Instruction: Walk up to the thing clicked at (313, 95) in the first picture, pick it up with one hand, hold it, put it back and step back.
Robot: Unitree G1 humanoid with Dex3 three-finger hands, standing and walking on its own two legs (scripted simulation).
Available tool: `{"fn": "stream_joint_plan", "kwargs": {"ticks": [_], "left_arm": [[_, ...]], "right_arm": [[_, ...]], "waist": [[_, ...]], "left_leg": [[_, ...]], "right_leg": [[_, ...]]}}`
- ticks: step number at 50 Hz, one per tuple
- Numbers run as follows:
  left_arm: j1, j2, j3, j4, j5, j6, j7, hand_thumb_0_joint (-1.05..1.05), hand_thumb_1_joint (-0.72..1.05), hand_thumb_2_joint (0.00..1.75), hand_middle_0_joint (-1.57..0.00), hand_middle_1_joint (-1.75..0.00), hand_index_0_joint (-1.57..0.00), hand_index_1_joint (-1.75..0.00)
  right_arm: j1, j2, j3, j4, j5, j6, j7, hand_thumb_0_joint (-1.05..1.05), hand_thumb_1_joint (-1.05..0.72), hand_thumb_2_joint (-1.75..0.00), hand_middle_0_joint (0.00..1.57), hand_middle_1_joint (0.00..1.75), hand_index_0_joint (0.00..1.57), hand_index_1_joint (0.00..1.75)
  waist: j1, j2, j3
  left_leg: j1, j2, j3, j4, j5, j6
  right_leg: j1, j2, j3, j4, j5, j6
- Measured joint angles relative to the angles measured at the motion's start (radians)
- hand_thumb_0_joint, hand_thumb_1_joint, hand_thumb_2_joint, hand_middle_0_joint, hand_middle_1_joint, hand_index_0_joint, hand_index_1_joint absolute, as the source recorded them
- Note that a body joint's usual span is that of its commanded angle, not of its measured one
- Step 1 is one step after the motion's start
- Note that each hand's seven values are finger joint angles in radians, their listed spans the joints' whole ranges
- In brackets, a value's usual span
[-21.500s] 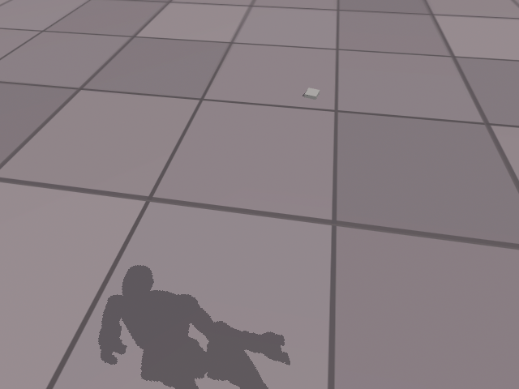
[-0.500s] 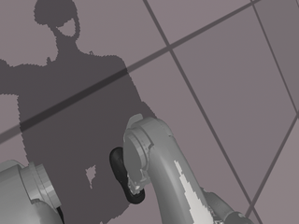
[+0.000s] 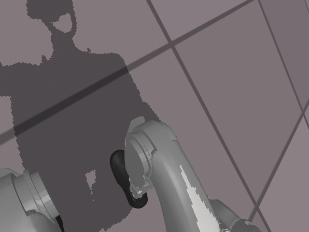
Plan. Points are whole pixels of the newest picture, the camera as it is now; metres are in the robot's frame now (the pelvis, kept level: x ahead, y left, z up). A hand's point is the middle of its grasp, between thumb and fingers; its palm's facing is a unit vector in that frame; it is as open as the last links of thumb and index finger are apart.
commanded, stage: rest palm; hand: left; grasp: from above
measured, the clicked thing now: out of the picture +0.47 +0.36 -0.29
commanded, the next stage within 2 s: close in 0.18 s
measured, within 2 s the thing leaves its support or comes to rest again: neither
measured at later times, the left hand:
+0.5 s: hand out of the picture +0.45 +0.35 -0.26, palm faces -0.46 -0.13 -0.88, open 12.2 cm
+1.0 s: hand out of the picture +0.46 +0.35 -0.26, palm faces -0.46 -0.13 -0.88, open 11.1 cm
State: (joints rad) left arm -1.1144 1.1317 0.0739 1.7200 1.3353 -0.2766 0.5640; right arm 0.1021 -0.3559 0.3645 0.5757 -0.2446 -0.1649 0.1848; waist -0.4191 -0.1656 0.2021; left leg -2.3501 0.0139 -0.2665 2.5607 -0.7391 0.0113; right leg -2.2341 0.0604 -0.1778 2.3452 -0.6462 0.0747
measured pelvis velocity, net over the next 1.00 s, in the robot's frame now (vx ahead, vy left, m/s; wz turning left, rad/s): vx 0.00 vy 0.00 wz -0.01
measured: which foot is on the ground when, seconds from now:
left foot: down 0.00-1.00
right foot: down 0.00-1.00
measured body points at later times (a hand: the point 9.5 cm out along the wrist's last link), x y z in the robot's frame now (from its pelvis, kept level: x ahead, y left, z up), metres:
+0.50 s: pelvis +0.00 +0.00 +0.00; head +0.29 +0.15 +0.31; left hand +0.47 +0.35 -0.21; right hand +0.07 -0.25 -0.04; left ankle +0.06 +0.12 -0.27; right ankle +0.12 -0.12 -0.27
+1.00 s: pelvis +0.00 +0.00 +0.00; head +0.29 +0.14 +0.31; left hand +0.48 +0.35 -0.21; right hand +0.06 -0.25 -0.05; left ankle +0.06 +0.12 -0.27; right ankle +0.12 -0.12 -0.27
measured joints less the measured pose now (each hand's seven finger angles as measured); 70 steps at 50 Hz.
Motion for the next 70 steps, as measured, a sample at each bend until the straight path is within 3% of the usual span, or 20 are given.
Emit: {"fn": "stream_joint_plan", "kwargs": {"ticks": [16,39,70], "left_arm": [[-0.007,0.008,0.007,-0.005,0.005,-0.003,-0.007,0.0,-0.29,0.84,-0.23,-0.88,-0.25,-0.88],[-0.013,0.022,-0.003,-0.015,-0.008,-0.004,-0.018,0.0,-0.05,0.62,-0.35,-0.79,-0.4,-0.75],[-0.016,0.027,-0.008,-0.017,-0.012,0.0,-0.02,0.0,0.07,0.31,-0.54,-0.51,-0.59,-0.47]], "right_arm": [[-0.014,0.0,0.004,-0.002,-0.002,0.0,0.001,0.0,-0.91,-0.91,0.2,0.3,0.2,0.3],[-0.016,-0.001,0.009,-0.004,-0.006,0.009,-0.011,0.0,-0.9,-0.9,0.2,0.3,0.2,0.3],[-0.022,-0.002,0.028,-0.012,-0.006,0.02,-0.019,0.0,-0.89,-0.9,0.2,0.3,0.2,0.3]], "waist": [[0.003,-0.001,0.0],[0.002,-0.002,0.013],[-0.001,-0.001,0.015]], "left_leg": [[0.0,-0.001,-0.007,-0.001,-0.004,-0.004],[0.004,0.002,-0.007,-0.005,0.0,-0.001],[0.004,0.002,-0.009,-0.007,0.009,0.002]], "right_leg": [[0.001,-0.001,-0.006,-0.003,-0.002,-0.002],[0.004,0.002,-0.006,-0.01,0.005,0.0],[0.008,0.002,-0.009,-0.016,0.013,0.0]]}}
